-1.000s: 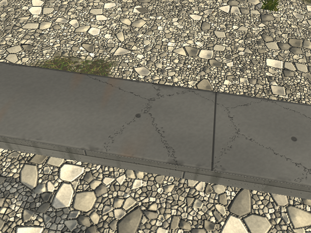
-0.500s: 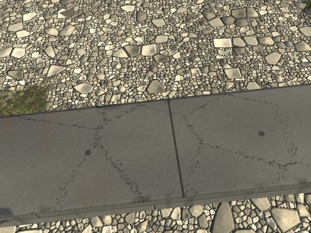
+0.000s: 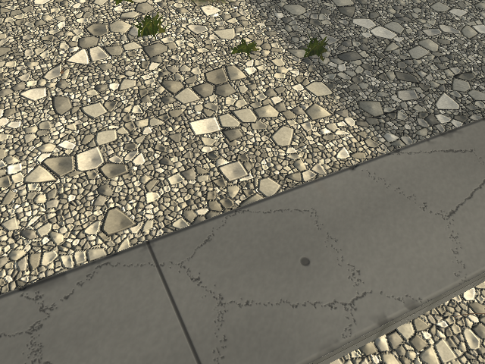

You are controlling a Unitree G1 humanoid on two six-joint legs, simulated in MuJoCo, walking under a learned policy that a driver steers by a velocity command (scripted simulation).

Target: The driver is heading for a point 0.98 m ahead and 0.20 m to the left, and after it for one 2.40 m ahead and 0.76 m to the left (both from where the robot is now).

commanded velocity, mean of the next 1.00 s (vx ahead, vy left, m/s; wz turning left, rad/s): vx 0.28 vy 0.00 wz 0.04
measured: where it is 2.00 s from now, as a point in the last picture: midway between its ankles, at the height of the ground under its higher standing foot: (196, 274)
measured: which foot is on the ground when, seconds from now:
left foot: down 0.00-0.22, up 0.24-0.72, down 0.74-1.00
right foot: up 0.00-0.20, down 0.22-0.76, up 0.78-1.00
